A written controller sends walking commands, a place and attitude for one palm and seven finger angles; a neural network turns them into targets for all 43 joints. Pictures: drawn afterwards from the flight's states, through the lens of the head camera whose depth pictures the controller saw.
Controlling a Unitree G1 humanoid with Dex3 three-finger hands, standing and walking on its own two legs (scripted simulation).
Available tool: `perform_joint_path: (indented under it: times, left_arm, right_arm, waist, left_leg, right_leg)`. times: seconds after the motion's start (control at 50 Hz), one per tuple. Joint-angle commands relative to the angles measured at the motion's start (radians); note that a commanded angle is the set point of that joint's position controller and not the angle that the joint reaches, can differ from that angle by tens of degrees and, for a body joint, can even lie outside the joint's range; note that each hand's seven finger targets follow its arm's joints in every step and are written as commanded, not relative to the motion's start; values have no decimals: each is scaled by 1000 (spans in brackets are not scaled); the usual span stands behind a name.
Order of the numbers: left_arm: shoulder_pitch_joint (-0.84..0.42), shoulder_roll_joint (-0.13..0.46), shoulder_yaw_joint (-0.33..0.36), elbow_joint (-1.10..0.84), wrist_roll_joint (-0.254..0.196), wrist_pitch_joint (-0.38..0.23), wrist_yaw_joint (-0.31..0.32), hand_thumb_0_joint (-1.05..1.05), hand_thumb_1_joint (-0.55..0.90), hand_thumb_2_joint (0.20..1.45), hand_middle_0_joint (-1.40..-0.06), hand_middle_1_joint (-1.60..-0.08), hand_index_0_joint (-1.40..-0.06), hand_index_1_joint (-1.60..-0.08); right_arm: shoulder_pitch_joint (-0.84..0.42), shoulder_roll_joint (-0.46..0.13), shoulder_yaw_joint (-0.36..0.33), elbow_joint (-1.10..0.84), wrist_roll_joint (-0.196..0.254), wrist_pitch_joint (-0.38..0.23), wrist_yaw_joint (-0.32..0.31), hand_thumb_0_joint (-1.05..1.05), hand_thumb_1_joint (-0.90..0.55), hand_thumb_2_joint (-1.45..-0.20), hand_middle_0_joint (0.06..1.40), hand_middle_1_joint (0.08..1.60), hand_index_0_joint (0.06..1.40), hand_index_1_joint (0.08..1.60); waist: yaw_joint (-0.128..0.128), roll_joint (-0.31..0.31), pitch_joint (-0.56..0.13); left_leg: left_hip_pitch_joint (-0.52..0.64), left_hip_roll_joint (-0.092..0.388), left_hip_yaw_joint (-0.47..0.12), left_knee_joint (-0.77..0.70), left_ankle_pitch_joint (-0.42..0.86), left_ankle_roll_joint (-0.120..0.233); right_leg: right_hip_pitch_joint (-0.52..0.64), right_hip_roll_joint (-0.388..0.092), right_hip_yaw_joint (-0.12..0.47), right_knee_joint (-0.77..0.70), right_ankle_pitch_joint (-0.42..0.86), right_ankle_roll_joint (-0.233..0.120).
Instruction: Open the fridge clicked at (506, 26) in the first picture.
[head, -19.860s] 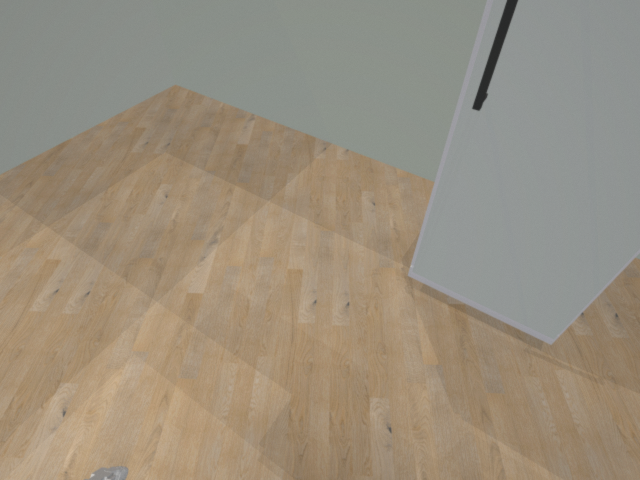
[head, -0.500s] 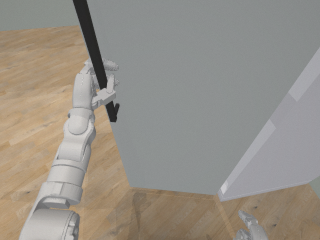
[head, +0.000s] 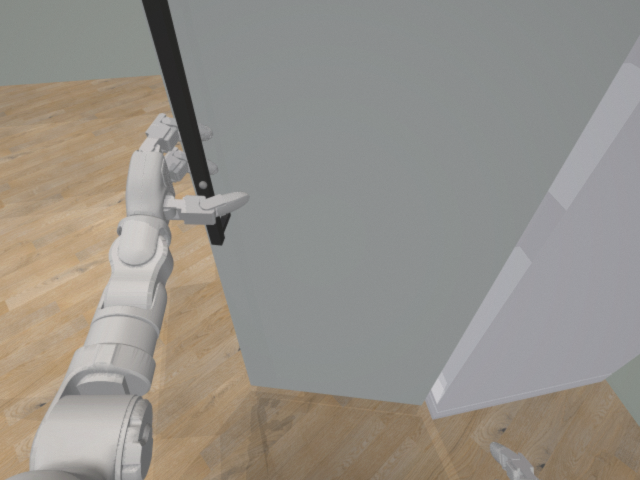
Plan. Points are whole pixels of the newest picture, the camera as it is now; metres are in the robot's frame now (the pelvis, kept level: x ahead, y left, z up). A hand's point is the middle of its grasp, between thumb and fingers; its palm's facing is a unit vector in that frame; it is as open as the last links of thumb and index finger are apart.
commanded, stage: loosen the grip on the handle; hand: left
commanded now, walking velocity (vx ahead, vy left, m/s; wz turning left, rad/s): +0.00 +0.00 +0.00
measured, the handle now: (188, 95) +0.47 +0.16 +0.26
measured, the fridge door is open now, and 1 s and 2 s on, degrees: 72 72 72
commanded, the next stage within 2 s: slip the hand off the handle in 0.28 s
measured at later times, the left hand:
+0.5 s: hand (185, 193) +0.42 +0.18 +0.15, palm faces +0.10 -0.99 -0.13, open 14.6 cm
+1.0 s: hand (139, 190) +0.43 +0.24 +0.15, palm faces +0.09 -0.99 -0.12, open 14.7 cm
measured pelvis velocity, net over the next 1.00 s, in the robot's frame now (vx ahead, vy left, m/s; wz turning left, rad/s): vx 0.04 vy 0.02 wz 0.01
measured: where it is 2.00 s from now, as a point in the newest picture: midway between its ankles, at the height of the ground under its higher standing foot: outside the picture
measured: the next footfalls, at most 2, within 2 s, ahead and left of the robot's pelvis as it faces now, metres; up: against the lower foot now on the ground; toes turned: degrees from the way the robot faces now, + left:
none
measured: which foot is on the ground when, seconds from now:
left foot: down 0.00-1.00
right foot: down 0.00-1.00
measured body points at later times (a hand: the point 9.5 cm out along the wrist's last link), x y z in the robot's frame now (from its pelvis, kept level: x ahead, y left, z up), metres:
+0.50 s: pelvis +0.03 +0.00 +0.00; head +0.05 +0.00 +0.45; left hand +0.41 +0.24 +0.16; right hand +0.17 -0.25 -0.10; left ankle +0.05 +0.13 -0.73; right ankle +0.04 -0.11 -0.73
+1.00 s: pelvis +0.04 +0.02 +0.00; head +0.06 +0.02 +0.45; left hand +0.42 +0.30 +0.16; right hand +0.15 -0.23 -0.11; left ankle +0.05 +0.13 -0.73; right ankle +0.04 -0.11 -0.73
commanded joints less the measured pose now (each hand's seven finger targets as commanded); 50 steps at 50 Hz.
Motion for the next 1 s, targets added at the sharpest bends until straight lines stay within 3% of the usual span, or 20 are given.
perform_joint_path:
  times: [0.0,0.06,0.08,0.1,0.18,0.24,0.34,0.36,0.4,0.42,0.48,0.5,0.58,0.62,0.7,0.76,0.82,0.92,0.94,0.98]
  left_arm:
    - [-448,150,-25,-241,-13,-88,-35,0,-550,200,-370,-1300,-370,-1300]
    - [-437,183,20,-274,-44,-80,-33,0,-550,200,-330,-1250,-330,-1250]
    - [-451,275,91,-243,-36,-82,-24,0,-550,200,-317,-1233,-317,-1233]
    - [-450,240,63,-268,-38,-85,-23,0,-550,200,-303,-1217,-303,-1217]
    - [-333,229,86,-386,-36,-104,-24,0,-550,200,-250,-1150,-250,-1150]
    - [-271,192,72,-433,-52,-91,-31,0,-550,200,-250,-1150,-250,-1150]
    - [-239,152,29,-458,-41,-45,-34,0,-550,200,-250,-1150,-250,-1150]
    - [-234,215,86,-366,-35,-34,-31,0,-550,200,-250,-1150,-250,-1150]
    - [-247,211,79,-350,-42,-34,-50,0,-550,200,-250,-1150,-250,-1150]
    - [-270,246,111,-357,-45,-41,-56,0,-550,200,-250,-1150,-250,-1150]
    - [-311,221,86,-388,-64,-69,-99,0,-550,200,-250,-1150,-250,-1150]
    - [-290,246,116,-377,-68,-72,-107,0,-550,200,-250,-1150,-250,-1150]
    - [-285,259,117,-311,-81,-66,-149,0,-550,200,-250,-1150,-250,-1150]
    - [-278,289,142,-318,-82,-66,-166,0,-550,200,-250,-1150,-250,-1150]
    - [-362,259,98,-324,-97,-72,-199,0,-550,200,-250,-1150,-250,-1150]
    - [-299,274,123,-358,-105,-78,-206,0,-550,200,-250,-1150,-250,-1150]
    - [-272,301,151,-311,-109,-65,-210,0,-550,200,-250,-1150,-250,-1150]
    - [-265,383,220,-315,-104,-57,-215,0,-550,200,-250,-1150,-250,-1150]
    - [-291,372,207,-344,-107,-63,-219,0,-550,200,-250,-1150,-250,-1150]
    - [-182,318,187,-367,-125,-64,-234,0,-550,200,-250,-1150,-250,-1150]
  right_arm:
    - [-70,-134,-44,-132,16,-60,-16,0,-900,-900,200,300,200,300]
    - [-72,-134,-43,-124,15,-57,-25,0,-900,-900,200,300,200,300]
    - [-59,-146,-44,-103,11,-52,-32,0,-900,-900,200,300,200,300]
    - [-63,-137,-41,-108,9,-50,-30,0,-900,-900,200,300,200,300]
    - [-49,-128,-55,-109,-3,-48,-23,0,-900,-900,200,300,200,300]
    - [-43,-130,-58,-111,-2,-43,-16,0,-900,-900,200,300,200,300]
    - [-48,-126,-56,-112,3,-27,-15,0,-900,-900,200,300,200,300]
    - [-31,-135,-57,-94,1,-17,-22,0,-900,-900,200,300,200,300]
    - [-45,-132,-50,-106,4,-7,-24,0,-900,-900,200,300,200,300]
    - [-45,-137,-50,-104,2,0,-29,0,-900,-900,200,300,200,300]
    - [-54,-124,-46,-118,5,1,-34,0,-900,-900,200,300,200,300]
    - [-50,-126,-50,-116,4,3,-35,0,-900,-900,200,300,200,300]
    - [-45,-133,-44,-120,10,14,-37,0,-900,-900,200,300,200,300]
    - [-46,-138,-46,-128,8,21,-41,0,-900,-900,200,300,200,300]
    - [-37,-137,-44,-128,13,20,-47,0,-900,-900,200,300,200,300]
    - [-26,-140,-49,-136,8,18,-45,0,-900,-900,200,300,200,300]
    - [-18,-149,-47,-130,7,24,-47,0,-900,-900,200,300,200,300]
    - [-15,-154,-44,-137,7,33,-51,0,-900,-900,200,300,200,300]
    - [-17,-149,-41,-144,7,31,-50,0,-900,-900,200,300,200,300]
    - [-20,-143,-45,-159,9,24,-44,0,-900,-900,200,300,200,300]
  waist:
    - [5,-41,-219]
    - [19,-39,-241]
    - [14,-70,-230]
    - [17,-40,-235]
    - [51,16,-374]
    - [46,-2,-357]
    - [24,-3,-299]
    - [15,-48,-258]
    - [18,-51,-245]
    - [23,-30,-262]
    - [21,6,-320]
    - [30,11,-341]
    - [16,-13,-292]
    - [27,35,-310]
    - [2,51,-310]
    - [23,69,-376]
    - [22,25,-327]
    - [32,53,-318]
    - [31,71,-333]
    - [47,62,-353]
  left_leg:
    - [81,-43,-31,-92,-156,33]
    - [86,-44,-29,-92,-109,34]
    - [72,-43,-31,-84,-90,37]
    - [72,-47,-27,-83,-62,38]
    - [149,-49,-22,-65,144,35]
    - [164,-45,-24,-58,218,35]
    - [165,-43,-26,-56,192,36]
    - [133,-41,-28,-50,165,35]
    - [107,-48,-29,-53,115,35]
    - [116,-50,-30,-48,125,38]
    - [145,-51,-33,-35,163,36]
    - [153,-51,-33,-27,185,35]
    - [120,-49,-41,-19,165,35]
    - [130,-49,-41,-13,182,36]
    - [151,-41,-65,-4,175,29]
    - [188,-38,-72,7,242,27]
    - [150,-33,-77,1,222,27]
    - [122,-32,-76,-4,195,26]
    - [129,-33,-79,-6,202,25]
    - [153,-30,-77,-2,227,23]
  right_leg:
    - [7,15,60,-170,-129,-9]
    - [47,15,66,-178,-98,-6]
    - [51,15,69,-179,-80,-2]
    - [58,15,69,-171,-47,-1]
    - [158,23,46,-110,228,-10]
    - [154,28,29,-99,322,-5]
    - [107,29,21,-111,295,1]
    - [85,29,24,-117,274,5]
    - [81,25,30,-124,229,7]
    - [95,24,34,-121,241,4]
    - [105,27,31,-100,278,0]
    - [110,28,31,-92,299,-3]
    - [77,29,24,-88,283,0]
    - [80,28,26,-79,291,-4]
    - [23,36,12,-71,238,-11]
    - [39,38,7,-54,277,-14]
    - [27,40,1,-54,257,-11]
    - [34,41,5,-54,228,-13]
    - [35,40,4,-48,230,-14]
    - [44,46,-1,-47,246,-17]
